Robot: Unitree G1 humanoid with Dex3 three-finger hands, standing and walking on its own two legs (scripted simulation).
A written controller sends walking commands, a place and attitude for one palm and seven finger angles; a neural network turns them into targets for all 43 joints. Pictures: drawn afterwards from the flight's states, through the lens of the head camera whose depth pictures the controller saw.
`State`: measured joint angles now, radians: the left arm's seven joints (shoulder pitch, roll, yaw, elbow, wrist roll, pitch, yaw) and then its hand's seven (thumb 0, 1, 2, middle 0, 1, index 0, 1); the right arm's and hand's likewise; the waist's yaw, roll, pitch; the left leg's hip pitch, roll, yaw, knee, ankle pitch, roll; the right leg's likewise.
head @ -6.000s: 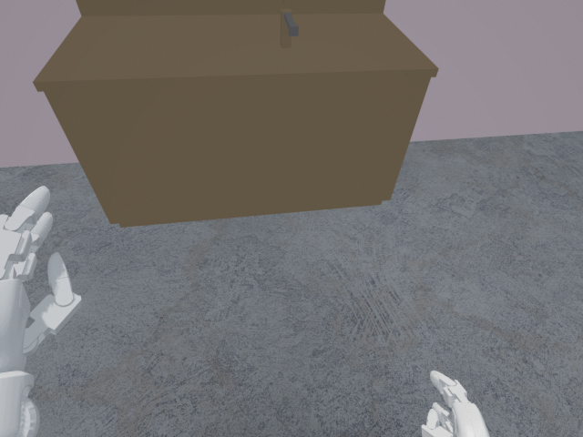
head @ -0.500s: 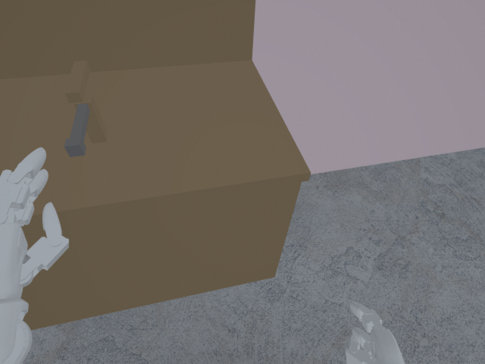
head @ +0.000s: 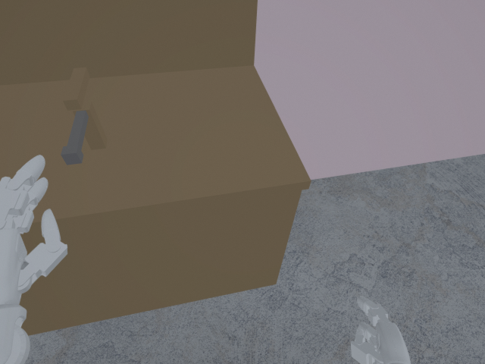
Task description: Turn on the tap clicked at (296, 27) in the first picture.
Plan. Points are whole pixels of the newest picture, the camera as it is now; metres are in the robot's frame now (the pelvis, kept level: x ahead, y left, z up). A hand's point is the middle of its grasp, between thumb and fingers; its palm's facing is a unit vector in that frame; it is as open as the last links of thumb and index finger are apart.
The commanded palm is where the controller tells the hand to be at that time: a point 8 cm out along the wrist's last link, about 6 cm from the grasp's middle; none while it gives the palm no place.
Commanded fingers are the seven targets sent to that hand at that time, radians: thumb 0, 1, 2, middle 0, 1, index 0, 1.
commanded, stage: look again from close up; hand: left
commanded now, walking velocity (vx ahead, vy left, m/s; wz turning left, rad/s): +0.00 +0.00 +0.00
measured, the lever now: (72, 154) +0.45 +0.38 +0.07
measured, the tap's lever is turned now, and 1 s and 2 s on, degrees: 0 0 0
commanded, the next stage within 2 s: shuffle to correct the standing spot in 0.30 s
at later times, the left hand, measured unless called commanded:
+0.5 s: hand (41, 257) +0.20 +0.27 +0.14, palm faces +0.37 -0.86 -0.36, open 7.4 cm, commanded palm +0.15 +0.30 +0.17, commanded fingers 0.00 0.90 0.90 -0.20 -0.30 -0.20 -0.30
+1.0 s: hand (87, 203) +0.28 +0.25 +0.15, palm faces +0.33 -0.86 -0.39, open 7.4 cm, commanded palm +0.23 +0.29 +0.17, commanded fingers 0.00 0.90 0.90 -0.20 -0.30 -0.20 -0.30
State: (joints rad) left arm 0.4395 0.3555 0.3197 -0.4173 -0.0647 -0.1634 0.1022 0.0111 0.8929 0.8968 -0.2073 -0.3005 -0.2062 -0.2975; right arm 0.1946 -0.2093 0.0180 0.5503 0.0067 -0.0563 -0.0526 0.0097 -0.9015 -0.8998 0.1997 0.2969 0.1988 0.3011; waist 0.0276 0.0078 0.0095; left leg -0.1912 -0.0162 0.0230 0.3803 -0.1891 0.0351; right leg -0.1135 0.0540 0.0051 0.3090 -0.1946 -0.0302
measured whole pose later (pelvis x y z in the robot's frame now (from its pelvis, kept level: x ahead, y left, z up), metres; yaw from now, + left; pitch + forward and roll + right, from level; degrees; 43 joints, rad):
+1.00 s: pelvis +0.05 +0.02 -0.03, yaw -4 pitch +0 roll +1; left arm 0.44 0.38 0.38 -0.48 -0.06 -0.23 0.12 0.01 0.89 0.90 -0.21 -0.30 -0.21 -0.30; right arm 0.20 -0.22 -0.01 0.58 0.02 -0.04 -0.03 0.01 -0.90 -0.90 0.20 0.30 0.20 0.30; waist 0.00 -0.03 0.02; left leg -0.24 -0.05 0.11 0.68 -0.44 0.08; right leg -0.29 0.02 0.06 0.82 -0.45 -0.01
